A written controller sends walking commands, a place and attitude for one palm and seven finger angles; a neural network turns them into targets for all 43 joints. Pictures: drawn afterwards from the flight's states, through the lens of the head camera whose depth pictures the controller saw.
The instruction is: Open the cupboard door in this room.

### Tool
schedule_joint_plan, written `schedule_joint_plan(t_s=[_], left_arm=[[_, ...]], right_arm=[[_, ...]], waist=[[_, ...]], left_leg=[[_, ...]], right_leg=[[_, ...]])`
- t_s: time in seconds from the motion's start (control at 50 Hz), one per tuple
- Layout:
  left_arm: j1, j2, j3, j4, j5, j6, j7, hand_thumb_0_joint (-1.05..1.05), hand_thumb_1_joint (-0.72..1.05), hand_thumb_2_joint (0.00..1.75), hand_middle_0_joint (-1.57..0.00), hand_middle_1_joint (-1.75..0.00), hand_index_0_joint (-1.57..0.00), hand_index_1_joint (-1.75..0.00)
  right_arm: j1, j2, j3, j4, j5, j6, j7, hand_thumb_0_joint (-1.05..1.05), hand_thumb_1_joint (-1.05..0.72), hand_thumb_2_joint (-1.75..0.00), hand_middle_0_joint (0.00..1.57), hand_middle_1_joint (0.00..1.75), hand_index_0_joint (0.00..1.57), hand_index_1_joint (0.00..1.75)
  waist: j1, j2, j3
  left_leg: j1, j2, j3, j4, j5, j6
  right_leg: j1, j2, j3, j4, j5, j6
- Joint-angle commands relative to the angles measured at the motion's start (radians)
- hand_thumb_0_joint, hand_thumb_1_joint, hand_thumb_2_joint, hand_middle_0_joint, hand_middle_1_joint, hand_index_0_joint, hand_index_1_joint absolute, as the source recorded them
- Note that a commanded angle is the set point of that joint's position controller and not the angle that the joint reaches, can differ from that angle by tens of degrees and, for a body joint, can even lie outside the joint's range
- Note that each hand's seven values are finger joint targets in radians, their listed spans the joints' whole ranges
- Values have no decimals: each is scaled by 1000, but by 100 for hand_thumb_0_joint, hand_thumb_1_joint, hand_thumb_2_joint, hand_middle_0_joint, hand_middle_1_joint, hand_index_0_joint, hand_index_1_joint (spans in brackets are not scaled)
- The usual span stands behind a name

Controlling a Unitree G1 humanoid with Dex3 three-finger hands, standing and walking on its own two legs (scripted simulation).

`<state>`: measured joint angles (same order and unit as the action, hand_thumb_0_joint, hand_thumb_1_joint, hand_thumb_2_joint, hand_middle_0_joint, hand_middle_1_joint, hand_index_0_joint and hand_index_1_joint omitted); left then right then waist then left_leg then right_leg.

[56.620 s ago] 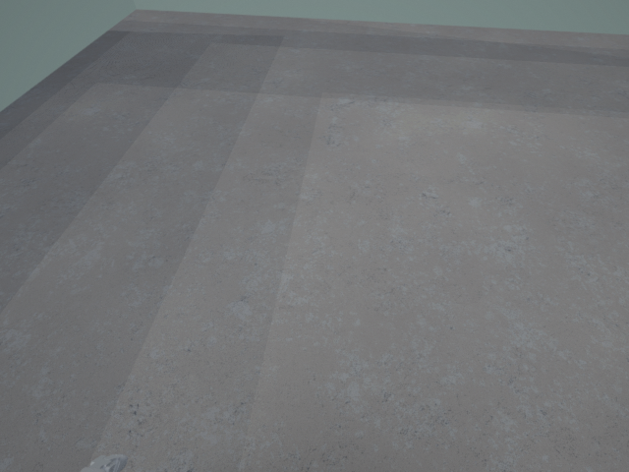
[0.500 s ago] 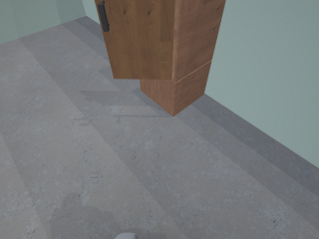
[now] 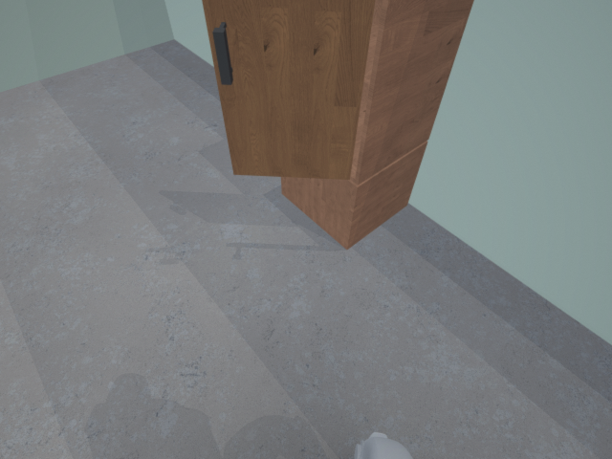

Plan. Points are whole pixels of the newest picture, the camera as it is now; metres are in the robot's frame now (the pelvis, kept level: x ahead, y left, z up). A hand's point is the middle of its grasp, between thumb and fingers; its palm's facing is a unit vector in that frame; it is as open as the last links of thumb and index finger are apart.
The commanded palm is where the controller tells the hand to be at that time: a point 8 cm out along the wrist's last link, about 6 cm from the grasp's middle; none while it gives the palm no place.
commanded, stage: take the last steps up to it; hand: left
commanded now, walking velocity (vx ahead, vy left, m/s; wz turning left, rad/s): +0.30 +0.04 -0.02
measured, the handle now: (225, 53) +0.97 +0.25 +0.05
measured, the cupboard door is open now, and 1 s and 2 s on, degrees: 46 46 46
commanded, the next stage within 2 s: come to a stop and stand still in 0.80 s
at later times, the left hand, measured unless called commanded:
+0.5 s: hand (205, 434) +0.18 +0.17 -0.17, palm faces +0.11 -0.98 -0.19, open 7.2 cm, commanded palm none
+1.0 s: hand (212, 289) +0.44 +0.21 -0.17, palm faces +0.00 -0.97 -0.24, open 7.3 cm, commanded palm none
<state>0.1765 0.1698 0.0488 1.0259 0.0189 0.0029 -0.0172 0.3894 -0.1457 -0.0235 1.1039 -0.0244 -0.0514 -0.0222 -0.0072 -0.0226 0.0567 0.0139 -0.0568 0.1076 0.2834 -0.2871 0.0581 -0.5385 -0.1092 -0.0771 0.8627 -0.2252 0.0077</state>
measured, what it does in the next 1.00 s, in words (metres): walks ahead: right foot, then left foot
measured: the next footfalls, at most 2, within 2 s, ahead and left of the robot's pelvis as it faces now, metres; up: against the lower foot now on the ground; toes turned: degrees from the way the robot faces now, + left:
right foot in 0.14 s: +0.17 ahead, -0.12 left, +0.00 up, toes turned -8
left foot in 0.60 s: +0.35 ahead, +0.12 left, +0.00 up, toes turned +8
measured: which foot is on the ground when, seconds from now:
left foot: down 0.00-0.14, up 0.16-0.58, down 0.60-1.00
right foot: up 0.00-0.12, down 0.14-0.60, up 0.62-0.96, down 0.98-1.00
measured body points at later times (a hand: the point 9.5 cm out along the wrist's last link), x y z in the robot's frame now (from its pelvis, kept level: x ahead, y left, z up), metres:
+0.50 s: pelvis +0.19 -0.01 +0.00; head +0.21 -0.01 +0.45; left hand +0.18 +0.22 -0.15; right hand +0.25 -0.25 -0.15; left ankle +0.27 +0.13 -0.71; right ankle +0.13 -0.11 -0.74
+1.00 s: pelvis +0.36 +0.02 -0.01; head +0.38 +0.00 +0.44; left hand +0.44 +0.26 -0.15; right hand +0.31 -0.20 -0.17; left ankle +0.31 +0.12 -0.74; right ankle +0.40 -0.09 -0.74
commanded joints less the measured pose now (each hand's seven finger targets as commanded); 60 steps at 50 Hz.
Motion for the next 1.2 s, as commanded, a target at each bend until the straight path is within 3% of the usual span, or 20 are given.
schedule_joint_plan(t_s=[0.0, 0.04, 0.08, 0.1, 0.12, 0.14, 0.18, 0.26, 0.44, 0.52, 0.54, 0.58, 0.6, 0.66, 0.74, 0.92, 0.98, 1.02, 1.1, 1.18], left_arm=[[-127, 40, 4, -105, 1, -25, -6, 0, 90, 90, -20, -30, -20, -30], [-113, 45, 8, -108, 1, -28, -7, 0, 90, 90, -20, -30, -20, -30], [67, 75, 22, -57, 3, -41, -2, 0, 90, 90, -20, -30, -20, -30], [225, 136, 41, -11, 8, -56, 6, 0, 90, 90, -20, -30, -20, -30], [369, 232, 67, 29, 5, -59, 19, 0, 90, 90, -20, -30, -20, -30], [348, 239, 66, 29, -13, -60, 22, 0, 90, 90, -20, -30, -20, -30], [151, 141, 40, -25, -12, -56, 35, 0, 90, 90, -20, -30, -20, -30], [90, 62, 16, -19, 0, -81, 33, 0, 90, 90, -20, -30, -20, -30], [178, 115, 24, 47, 3, -90, 22, 0, 90, 90, -20, -30, -20, -30], [166, 136, 29, 60, -1, -75, 23, 0, 90, 90, -20, -30, -20, -30], [162, 121, 23, 58, -3, -72, 21, 0, 90, 90, -20, -30, -20, -30], [157, 46, 7, 2, -10, -72, 13, 0, 90, 90, -20, -30, -20, -30], [106, 57, 5, -15, -2, -66, 23, 0, 90, 90, -20, -30, -20, -30], [102, 49, 9, 9, 5, -54, 8, 0, 90, 90, -20, -30, -20, -30], [151, 1, 1, 20, 6, -30, 9, 0, 90, 90, -20, -30, -20, -30], [108, 24, -4, 8, 5, -29, 18, 0, 90, 90, -20, -30, -20, -30], [182, 174, 1, 50, -7, -44, 42, 0, 90, 90, -20, -30, -20, -30], [130, 174, 1, 36, -10, -41, 58, 0, 90, 90, -20, -30, -20, -30], [69, 180, 21, 13, -2, -14, 73, 0, 90, 90, -20, -30, -20, -30], [2, 168, 32, -14, -6, 5, 71, 0, 90, 90, -20, -30, -20, -30]], right_arm=[[99, -132, -22, 3, -6, -15, -6, 0, -90, -90, 20, 30, 20, 30], [100, -137, -22, 16, -9, -14, -8, 0, -90, -90, 20, 30, 20, 30], [81, -144, -21, 26, -1, -12, -9, 0, -90, -90, 20, 30, 20, 30], [72, -124, -22, 16, 13, -17, -3, 0, -90, -90, 20, 30, 20, 30], [91, -86, -21, -16, 24, -24, 1, 0, -90, -90, 20, 30, 20, 30], [35, -113, -29, -23, 23, -13, 3, 0, -90, -90, 20, 30, 20, 30], [-56, -76, -33, -42, 11, 2, 10, 0, -90, -90, 20, 30, 20, 30], [29, -12, -29, -1, -3, 38, 25, 0, -90, -90, 20, 30, 20, 30], [-230, -36, -32, -110, -1, 16, 51, 0, -90, -90, 20, 30, 20, 30], [-176, -76, -33, -98, -2, -1, 44, 0, -90, -90, 20, 30, 20, 30], [-85, -115, -41, -68, -5, -8, 35, 0, -90, -90, 20, 30, 20, 30], [138, -289, -81, -34, -18, -3, 11, 0, -90, -90, 20, 30, 20, 30], [113, -276, -74, -33, -13, 4, 3, 0, -90, -90, 20, 30, 20, 30], [-64, -163, -40, -92, -4, -12, -3, 0, -90, -90, 20, 30, 20, 30], [-62, -132, -25, -76, 0, -26, -5, 0, -90, -90, 20, 30, 20, 30], [-59, -123, -20, -31, -1, 6, -9, 0, -90, -90, 20, 30, 20, 30], [7, -76, -9, -14, 24, 26, -4, 0, -90, -90, 20, 30, 20, 30], [1, -67, -14, -3, 28, 57, -11, 0, -90, -90, 20, 30, 20, 30], [-35, -58, -23, -2, 29, 81, -14, 0, -90, -90, 20, 30, 20, 30], [-4, -50, -34, -4, 20, 90, -10, 0, -90, -90, 20, 30, 20, 30]], waist=[[-25, 103, 96], [-11, 108, 84], [81, 42, 9], [141, -37, -91], [167, -254, -204], [155, -226, -180], [77, -56, -8], [-10, -104, -1], [45, -114, 33], [-11, -88, 11], [-54, -23, -33], [-124, 314, -155], [-115, 253, -158], [-28, 112, -25], [13, 120, -50], [43, 84, -6], [24, -138, -77], [28, -280, -141], [28, -121, -139], [-8, -113, -118]], left_leg=[[-72, 317, -146, -77, 389, 119], [-80, 309, -139, -24, 439, 109], [-157, 254, -97, 201, 549, 68], [-319, 181, -49, 436, 451, 24], [-562, 25, 15, 766, -117, -32], [-609, 49, -86, 978, -281, -29], [-640, 153, -153, 987, -96, -35], [-499, 175, -87, 776, 12, -78], [-526, 137, -21, 395, 57, -88], [-264, 70, 44, 205, 93, -66], [-84, 85, 22, 155, 98, -49], [172, 463, -461, 39, 234, 132], [101, 492, -479, 0, 151, 162], [-146, 407, -294, -65, 108, 115], [-162, 341, -122, -66, 365, 104], [-238, 280, -56, 96, 379, 52], [-341, 99, -4, 272, -80, -87], [-310, 103, -28, 422, -267, -97], [-374, 84, -45, 434, -242, -107], [-261, 88, -26, 244, -7, -108]], right_leg=[[13, 15, -13, -128, 1, -16], [108, 46, -35, -191, -28, -32], [389, 85, -51, -307, 21, -56], [661, -22, 91, -355, 24, -106], [869, -311, 509, -485, 104, -227], [753, -380, 621, -589, 40, -270], [482, -306, 413, -636, -57, -213], [294, -182, 132, -698, 22, -144], [445, -196, 97, -649, 187, -155], [380, -155, 39, -502, 259, -112], [302, -117, 7, -347, 296, -90], [-23, 84, -85, 176, -353, -22], [-70, 55, 15, 332, -371, -38], [-59, -26, 70, 364, -168, -29], [28, -18, 37, 183, -99, -4], [326, 49, -31, -322, 56, -7], [519, -248, 221, -433, 765, -144], [497, -262, 218, -434, 984, -212], [550, -240, 161, -382, 1023, -205], [409, -185, 108, -358, 692, -145]])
